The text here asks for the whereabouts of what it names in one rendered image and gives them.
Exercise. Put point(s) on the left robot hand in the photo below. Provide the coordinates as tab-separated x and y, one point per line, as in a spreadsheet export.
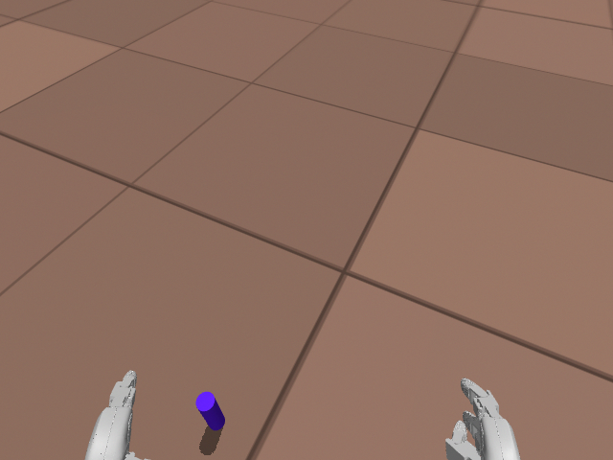
111	434

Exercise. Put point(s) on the can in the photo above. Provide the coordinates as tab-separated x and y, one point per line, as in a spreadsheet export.
208	407

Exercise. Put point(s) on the right robot hand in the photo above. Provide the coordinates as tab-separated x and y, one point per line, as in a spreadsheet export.
494	437

